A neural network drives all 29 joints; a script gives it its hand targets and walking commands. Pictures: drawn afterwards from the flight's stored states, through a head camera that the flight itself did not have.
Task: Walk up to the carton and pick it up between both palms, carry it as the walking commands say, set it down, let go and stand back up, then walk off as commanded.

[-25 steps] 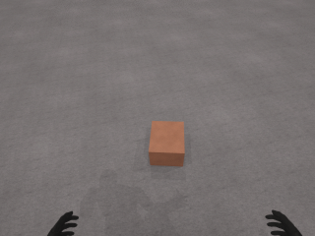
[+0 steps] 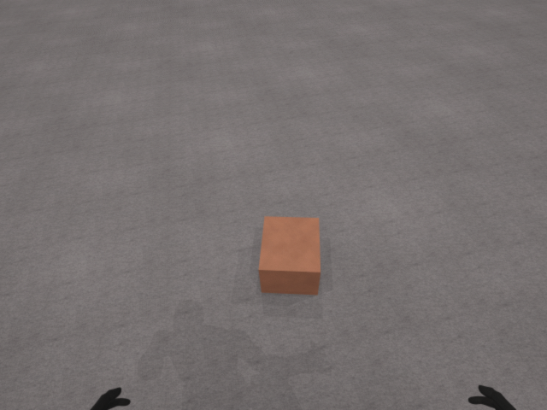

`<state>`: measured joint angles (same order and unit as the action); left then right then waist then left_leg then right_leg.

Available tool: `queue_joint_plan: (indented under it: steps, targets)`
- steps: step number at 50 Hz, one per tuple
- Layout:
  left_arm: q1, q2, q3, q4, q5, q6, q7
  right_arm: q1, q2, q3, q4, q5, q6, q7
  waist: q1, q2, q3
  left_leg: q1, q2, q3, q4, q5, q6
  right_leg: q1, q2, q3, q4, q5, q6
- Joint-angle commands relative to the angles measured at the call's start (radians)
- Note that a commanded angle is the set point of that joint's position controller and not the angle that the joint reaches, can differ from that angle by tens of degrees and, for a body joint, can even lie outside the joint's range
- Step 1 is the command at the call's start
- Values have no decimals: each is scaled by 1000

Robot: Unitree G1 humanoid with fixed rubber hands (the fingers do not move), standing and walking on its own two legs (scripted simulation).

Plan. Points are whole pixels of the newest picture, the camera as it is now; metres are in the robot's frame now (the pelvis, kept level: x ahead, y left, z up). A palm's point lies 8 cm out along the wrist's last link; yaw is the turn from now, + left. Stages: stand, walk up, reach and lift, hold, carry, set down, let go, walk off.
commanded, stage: stand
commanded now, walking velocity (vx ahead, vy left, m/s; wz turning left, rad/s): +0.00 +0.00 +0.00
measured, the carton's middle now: (290, 254) +0.84 -0.01 -0.69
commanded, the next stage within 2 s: walk up in 1.36 s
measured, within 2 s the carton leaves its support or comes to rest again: neither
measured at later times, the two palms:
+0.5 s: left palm out of the picture +0.10 +0.31 -0.10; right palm out of the picture +0.10 -0.31 -0.10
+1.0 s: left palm out of the picture +0.11 +0.31 -0.10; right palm out of the picture +0.11 -0.31 -0.10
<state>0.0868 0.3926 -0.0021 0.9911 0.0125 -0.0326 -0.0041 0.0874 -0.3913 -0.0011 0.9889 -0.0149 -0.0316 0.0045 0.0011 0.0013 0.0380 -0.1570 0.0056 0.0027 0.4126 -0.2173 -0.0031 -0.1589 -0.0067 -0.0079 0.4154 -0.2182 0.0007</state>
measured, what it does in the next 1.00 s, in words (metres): stands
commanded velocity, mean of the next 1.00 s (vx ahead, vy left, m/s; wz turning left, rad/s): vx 0.00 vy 0.00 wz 0.00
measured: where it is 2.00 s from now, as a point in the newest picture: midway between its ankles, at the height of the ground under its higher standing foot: outside the picture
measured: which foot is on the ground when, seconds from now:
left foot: down 0.00-1.00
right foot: down 0.00-1.00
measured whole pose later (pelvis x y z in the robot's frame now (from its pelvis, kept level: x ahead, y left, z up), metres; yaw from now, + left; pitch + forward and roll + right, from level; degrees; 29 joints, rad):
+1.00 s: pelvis +0.01 +0.00 +0.00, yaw +0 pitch -2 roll +0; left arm 0.08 0.40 0.00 1.06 0.01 -0.02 0.00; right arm 0.09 -0.40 0.00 1.06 -0.01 -0.02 0.00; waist 0.00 0.00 0.04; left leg -0.11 0.01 0.00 0.33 -0.19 0.00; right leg -0.12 -0.01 -0.01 0.34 -0.19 0.00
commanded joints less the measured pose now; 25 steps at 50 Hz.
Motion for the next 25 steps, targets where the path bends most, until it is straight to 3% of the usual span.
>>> queue_joint_plan:
  steps: [1, 25]
  targets:
    - [-47, 169, 32, -30, 0, -9, 4, -45, -168, -32, -29, 1, -9, -4, 0, -2, -57, 12, 108, -94, -83, 109, 36, 9, -110, 98, -88, 105, -37]
    - [-43, 177, 30, 21, -2, -1, 7, -39, -175, -31, 20, 2, -2, -8, 0, 0, -52, 31, 116, -94, -120, 119, 33, 26, -117, 98, -124, 113, -33]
